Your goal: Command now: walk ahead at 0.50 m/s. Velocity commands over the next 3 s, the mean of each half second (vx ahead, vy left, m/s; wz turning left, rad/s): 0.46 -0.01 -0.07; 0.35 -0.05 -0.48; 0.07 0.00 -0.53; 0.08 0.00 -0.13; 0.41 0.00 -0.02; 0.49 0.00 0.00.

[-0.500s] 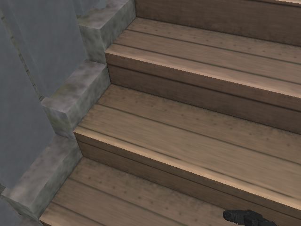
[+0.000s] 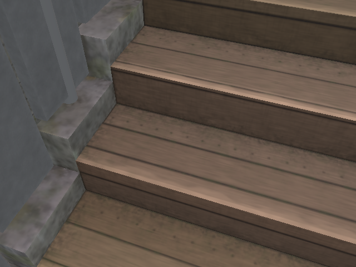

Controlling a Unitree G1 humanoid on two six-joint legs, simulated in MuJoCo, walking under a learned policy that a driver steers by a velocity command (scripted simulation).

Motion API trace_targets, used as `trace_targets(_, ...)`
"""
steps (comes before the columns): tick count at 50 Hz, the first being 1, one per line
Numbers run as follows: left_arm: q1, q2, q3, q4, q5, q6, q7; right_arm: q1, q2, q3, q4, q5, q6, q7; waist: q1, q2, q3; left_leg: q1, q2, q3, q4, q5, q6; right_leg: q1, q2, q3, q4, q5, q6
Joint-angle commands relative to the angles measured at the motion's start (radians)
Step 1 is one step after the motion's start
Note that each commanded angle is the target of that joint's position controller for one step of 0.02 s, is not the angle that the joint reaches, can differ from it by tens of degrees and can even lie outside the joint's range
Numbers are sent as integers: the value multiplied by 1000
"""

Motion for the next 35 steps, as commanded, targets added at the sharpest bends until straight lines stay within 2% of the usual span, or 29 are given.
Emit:
trace_targets(1, 46, 41, 45, 79, 13, -42, -8, -91, 64, 20, -225, -27, -8, -5, -51, -4, 101, -500, -17, -54, 578, 76, 22, 150, -250, 706, -756, -259, -38)
trace_targets(2, 54, -3, 34, 123, 28, -52, -17, -66, 100, 38, -228, -15, 7, -16, -81, 5, 109, -516, -23, -62, 604, 55, 29, 127, -219, 581, -740, -102, -11)
trace_targets(5, 175, 30, 43, 216, 10, -82, -32, -111, 134, 64, -254, -9, 38, -44, -80, -28, 114, -682, -5, -62, 582, -18, 35, 245, -175, 400, -773, 109, -17)
trace_targets(7, 207, 74, 46, 207, -8, -92, -22, -231, 77, 60, -280, -5, 37, -47, -53, -7, 120, -668, 15, 27, 417, 15, 14, 272, -173, 337, -853, 245, -26)
trace_targets(9, 287, 94, 38, 225, -18, -119, -9, -264, 65, 50, -269, 14, 44, -55, -12, -92, 70, -710, 16, 105, 501, 16, 8, 396, -196, 342, -882, 440, -81)
trace_targets(11, 376, 135, 53, 250, -13, -146, -3, -324, 71, 50, -280, 5, 49, -51, 19, -70, 70, -886, 40, 93, 629, -100, 24, 573, -218, 386, -902, 345, -104)
trace_targets(13, 498, 123, 52, 289, -5, -139, -9, -476, 120, 70, -339, -2, 46, -52, 64, -48, 130, -1167, 60, 93, 776, -294, 55, 779, -273, 402, -929, 318, -102)
trace_targets(14, 527, 106, 48, 299, -3, -128, -11, -564, 119, 84, -379, -2, 38, -42, 81, -27, 145, -1188, 86, 128, 638, -343, 55, 806, -245, 362, -964, 242, -67)
trace_targets(15, 719, -34, -9, 390, 144, -76, -72, -681, 37, 112, -346, 45, 53, 10, 177, -58, -109, -1247, 21, 3, 510, -197, 160, 954, -236, 397, -817, 439, -101)
trace_targets(16, 781, 24, 1, 407, 165, -55, -113, -676, 62, 112, -352, 50, 68, 31, 140, -100, -47, -1278, 37, 48, 393, -103, 187, 993, -252, 348, -874, 545, -80)
trace_targets(17, 633, 57, 9, 354, 159, -33, -132, -724, 73, 119, -345, 22, 79, 50, 106, -42, -29, -1090, 65, 179, 223, -47, 176, 806, -253, 291, -993, 622, -108)
trace_targets(18, 583, 80, 11, 341, 118, -25, -157, -859, 63, 123, -381, 10, 98, 59, 111, -71, 13, -862, 62, 193, 91, -234, 175, 588, -261, 278, -1126, 728, -124)
trace_targets(19, 470, 124, 6, 274, 75, -54, -163, -831, 62, 113, -370, 8, 99, 74, 35, -134, -33, -501, 9, 274, 70, -210, 124, 402, -242, 204, -1128, 1088, -130)
trace_targets(20, 479, 208, 11, 278, 59, -87, -159, -745, 85, 112, -343, 35, 114, 95, -41, -194, -97, -247, -38, 293, 64, -39, 68, 336, -267, 178, -1063, 1588, -170)
trace_targets(21, 368, 228, 67, 194, -95, -76, -56, -301, 17, 66, -208, 27, 64, 17, -109, -91, -72, -35, -105, 306, -178, -334, 69, 485, -141, 113, -933, 1713, -95)
trace_targets(22, 380, 287, 71, 195, -116, -94, -22, -105, -5, 43, -146, 69, 42, -13, -213, -151, -168, 247, -98, 262, -354, -151, 48, 491, -143, 141, -696, 1772, -62)
trace_targets(23, 356, 303, 85, 178, -115, -112, 3, 5, -85, -2, -112, 64, 28, -45, -280, -225, -308, 457, -12, 68, -517, -49, 20, 471, -121, 185, -432, 1556, -12)
trace_targets(24, 426, 177, 85, 91, -84, -140, -18, 73, -229, -29, 1, 69, 52, -58, -119, 298, -297, 639, 201, -210, -595, 1028, 307, 157, -62, 187, -25, 999, 120)
trace_targets(25, 361, 184, 107, 40, -86, -142, -38, 33, -238, -38, -98, 87, 51, -77, -173, 344, -523, 643, 414, -520, -874, 1182, 497, 128, 113, 223, 528, 76, 170)
trace_targets(26, 309, 155, 119, -34, -45, -125, -48, -91, -229, -47, -155, 84, 33, -81, -96, 158, -497, 544, 388, -490, -863, 777, 444, 33, 71, 316, 768, 124, 148)
trace_targets(27, 285, 168, 129, -57, -14, -87, -39, -232, -173, -62, -167, 35, 30, -83, -24, -120, -507, 410, 425, -647, -953, -244, 269, 23, 15, 326, 908, 386, 81)
trace_targets(28, 175, 66, 101, -107, 34, -43, -23, -301, -127, -52, -124, 39, 23, -87, 42, -138, -278, 188, 399, -608, -1018, -679, 161, -65, -38, 278, 951, 498, 61)
trace_targets(29, 139, -14, 69, -143, 56, -6, -19, -307, -93, -36, -73, 22, 7, -95, 105, -84, -86, -3, 384, -522, -1017, -728, 103, -151, -48, 294, 1042, 515, 41)
trace_targets(30, 130, -9, 59, -151, 57, 24, -24, -257, -47, -23, -27, 12, -2, -95, 126, -145, 19, -79, 375, -388, -1012, -589, 72, -201, -38, 275, 1127, 475, 39)
trace_targets(31, 101, -40, 48, -179, 35, 47, -17, -223, -12, -7, 1, 14, -10, -74, 138, -90, 98, -121, 354, -229, -992, -486, 52, -302, -32, 278, 1135, 416, 42)
trace_targets(32, 97, -46, 37, -184, 3, 56, -14, -201, 4, 5, 25, -10, -22, -64, 151, -25, 112, -147, 358, -124, -1005, -396, 28, -314, -42, 330, 1081, 395, 39)
trace_targets(33, 94, -29, 42, -199, -14, 69, -12, -196, -28, 1, 23, -12, -32, -50, 150, -26, 137, -158, 345, -30, -1032, -284, 18, -314, -37, 337, 1010, 377, 47)
trace_targets(34, 122, 26, 2, -127, -52, 45, -106, -371, -35, 16, -23, -47, -54, 41, 168, 100, 87, -262, 139, 171, -1169, -484, -1, -209, -50, 317, 688, 251, -182)
trace_targets(35, 208, 71, 46, -93, -25, 27, -131, -591, -135, -11, -100, -16, -64, 52, 279, 146, 133, -514, 115, 229, -1264, -530, -26, 70, -31, 254, 659, 267, -194)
